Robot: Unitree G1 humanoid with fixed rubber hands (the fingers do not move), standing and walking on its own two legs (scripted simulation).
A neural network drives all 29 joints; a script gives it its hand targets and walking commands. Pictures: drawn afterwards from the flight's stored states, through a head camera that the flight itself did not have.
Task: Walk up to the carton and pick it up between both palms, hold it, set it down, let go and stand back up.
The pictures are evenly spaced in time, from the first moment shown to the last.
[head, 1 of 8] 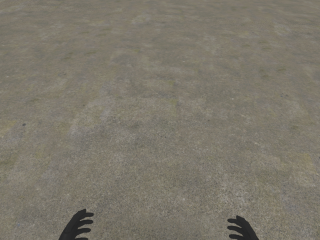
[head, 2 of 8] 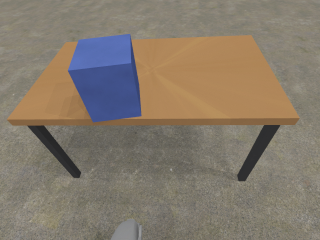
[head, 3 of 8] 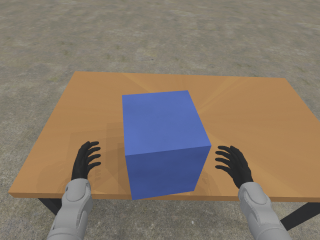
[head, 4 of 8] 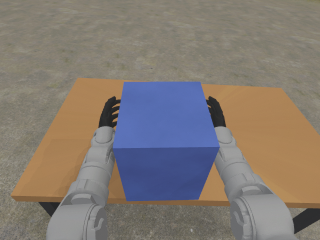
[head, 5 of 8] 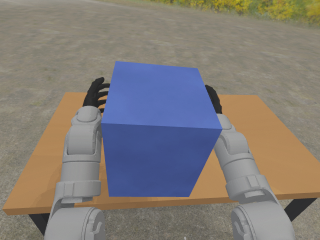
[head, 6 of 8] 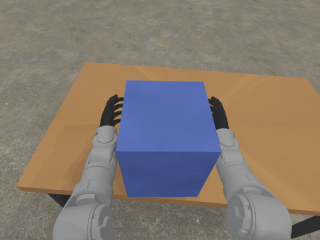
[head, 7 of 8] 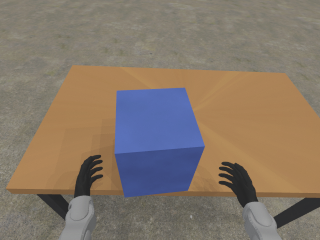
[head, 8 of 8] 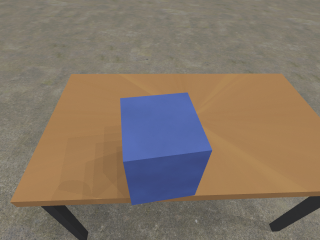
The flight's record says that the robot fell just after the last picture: no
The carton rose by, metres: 0.18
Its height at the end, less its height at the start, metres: +0.00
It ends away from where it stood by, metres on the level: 0.02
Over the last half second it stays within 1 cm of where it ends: yes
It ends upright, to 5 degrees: yes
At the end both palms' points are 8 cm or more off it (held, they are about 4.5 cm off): yes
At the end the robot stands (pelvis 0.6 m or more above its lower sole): yes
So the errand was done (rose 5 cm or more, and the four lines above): yes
